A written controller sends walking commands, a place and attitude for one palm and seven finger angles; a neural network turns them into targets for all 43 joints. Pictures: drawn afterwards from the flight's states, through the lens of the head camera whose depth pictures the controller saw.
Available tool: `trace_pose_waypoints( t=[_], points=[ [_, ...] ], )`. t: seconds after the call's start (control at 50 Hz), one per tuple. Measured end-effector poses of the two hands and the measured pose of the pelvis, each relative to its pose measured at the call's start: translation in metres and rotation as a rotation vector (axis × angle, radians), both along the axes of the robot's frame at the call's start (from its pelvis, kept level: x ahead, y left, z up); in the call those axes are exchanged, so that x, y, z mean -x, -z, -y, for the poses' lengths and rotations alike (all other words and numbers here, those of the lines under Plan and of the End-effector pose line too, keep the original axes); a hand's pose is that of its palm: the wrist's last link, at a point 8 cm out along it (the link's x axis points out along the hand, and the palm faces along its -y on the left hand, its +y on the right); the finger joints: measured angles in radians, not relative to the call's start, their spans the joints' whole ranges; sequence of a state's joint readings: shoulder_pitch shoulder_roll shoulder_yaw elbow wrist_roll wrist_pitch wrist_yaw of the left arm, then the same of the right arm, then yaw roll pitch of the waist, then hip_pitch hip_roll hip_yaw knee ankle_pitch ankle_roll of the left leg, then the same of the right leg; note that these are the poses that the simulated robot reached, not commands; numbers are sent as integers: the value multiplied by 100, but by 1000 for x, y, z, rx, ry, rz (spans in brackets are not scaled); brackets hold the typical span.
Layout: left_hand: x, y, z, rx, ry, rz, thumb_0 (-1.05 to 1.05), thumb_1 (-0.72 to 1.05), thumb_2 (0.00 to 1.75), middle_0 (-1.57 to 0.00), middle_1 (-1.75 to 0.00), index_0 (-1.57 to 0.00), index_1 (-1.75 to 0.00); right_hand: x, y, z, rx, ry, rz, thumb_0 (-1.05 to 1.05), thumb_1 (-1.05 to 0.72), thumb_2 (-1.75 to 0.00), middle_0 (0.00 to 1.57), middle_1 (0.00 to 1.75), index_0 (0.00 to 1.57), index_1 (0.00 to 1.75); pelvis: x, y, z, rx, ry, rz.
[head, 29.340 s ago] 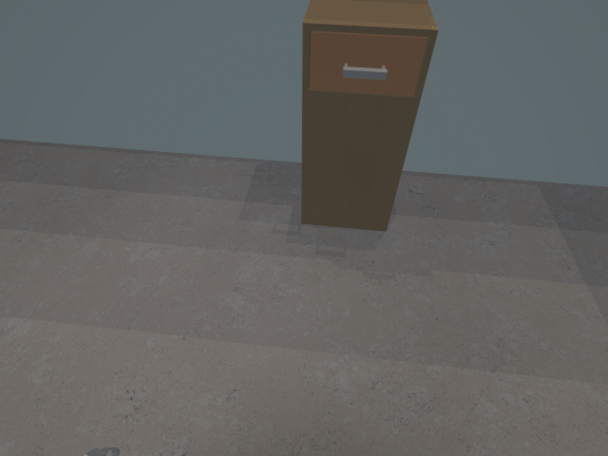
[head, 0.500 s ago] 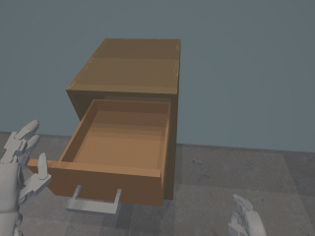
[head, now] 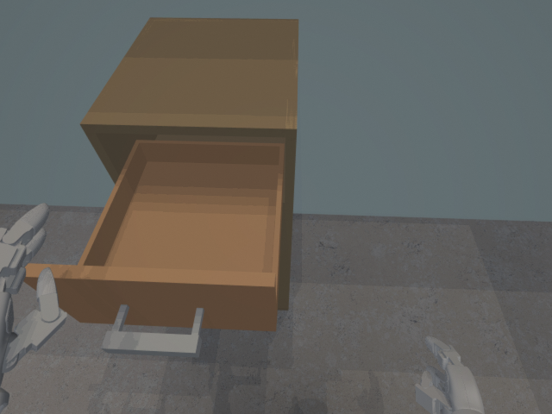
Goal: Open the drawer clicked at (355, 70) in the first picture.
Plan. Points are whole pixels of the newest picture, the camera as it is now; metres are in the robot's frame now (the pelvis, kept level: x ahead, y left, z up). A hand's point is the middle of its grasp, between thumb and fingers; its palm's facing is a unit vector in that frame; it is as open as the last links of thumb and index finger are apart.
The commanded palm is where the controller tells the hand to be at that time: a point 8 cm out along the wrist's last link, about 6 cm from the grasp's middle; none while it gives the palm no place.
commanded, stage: step back with the hand held close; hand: left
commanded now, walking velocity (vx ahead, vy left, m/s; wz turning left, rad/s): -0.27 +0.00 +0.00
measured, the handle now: (157, 328) +0.24 +0.20 -0.02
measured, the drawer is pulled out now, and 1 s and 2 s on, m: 0.29 0.29 0.29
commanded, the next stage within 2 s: stop stepping back and stand still in 1.06 s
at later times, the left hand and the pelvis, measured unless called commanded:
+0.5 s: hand (12, 362) +0.15 +0.25 +0.15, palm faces +0.35 -0.83 -0.44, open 7.4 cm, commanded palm +0.08 +0.30 +0.17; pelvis -0.05 +0.02 -0.01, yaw +0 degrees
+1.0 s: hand out of the picture +0.08 +0.20 +0.15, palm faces +0.16 -0.82 -0.54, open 7.4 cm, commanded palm +0.02 +0.25 +0.17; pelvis -0.13 -0.02 +0.00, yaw -3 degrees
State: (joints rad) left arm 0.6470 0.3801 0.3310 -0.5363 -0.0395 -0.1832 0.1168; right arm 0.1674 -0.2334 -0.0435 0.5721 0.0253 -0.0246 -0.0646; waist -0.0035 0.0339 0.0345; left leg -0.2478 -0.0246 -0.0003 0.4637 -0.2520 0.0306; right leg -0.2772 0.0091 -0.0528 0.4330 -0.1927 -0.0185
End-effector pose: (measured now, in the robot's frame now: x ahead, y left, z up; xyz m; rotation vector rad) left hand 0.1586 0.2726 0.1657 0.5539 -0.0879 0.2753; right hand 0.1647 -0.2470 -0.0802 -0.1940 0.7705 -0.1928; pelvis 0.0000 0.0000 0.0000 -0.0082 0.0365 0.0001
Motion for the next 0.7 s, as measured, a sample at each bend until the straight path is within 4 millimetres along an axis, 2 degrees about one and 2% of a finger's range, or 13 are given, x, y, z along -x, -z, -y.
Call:
trace_pose_waypoints(
  t=[0.14,0.3,0.46,0.62,0.7],
  points=[
    [12,-8,-11,-29,10,56,1,89,90,-21,-30,-22,-30,4,-5,-15,0,-16,34,1,-91,-90,20,30,20,30,13,4,-7,-7,3,-2],
    [34,-9,-11,-24,4,114,1,89,90,-21,-30,-22,-30,11,-7,-32,-19,-68,88,1,-90,-90,20,30,20,30,31,10,-8,-8,5,4],
    [48,-5,-14,22,11,170,1,89,90,-21,-30,-22,-30,37,-4,-29,24,-71,51,1,-90,-90,21,30,20,30,45,13,-13,19,-6,-3],
    [49,-8,-29,-40,18,174,1,88,90,-21,-30,-22,-30,62,-3,-30,49,-36,20,1,-90,-90,20,30,20,30,52,11,-18,22,-7,-21],
    [50,-11,-20,-27,42,174,1,89,90,-21,-30,-21,-30,66,-1,-34,28,-60,15,1,-90,-90,20,30,20,30,59,9,-12,15,30,-51]
  ],
)
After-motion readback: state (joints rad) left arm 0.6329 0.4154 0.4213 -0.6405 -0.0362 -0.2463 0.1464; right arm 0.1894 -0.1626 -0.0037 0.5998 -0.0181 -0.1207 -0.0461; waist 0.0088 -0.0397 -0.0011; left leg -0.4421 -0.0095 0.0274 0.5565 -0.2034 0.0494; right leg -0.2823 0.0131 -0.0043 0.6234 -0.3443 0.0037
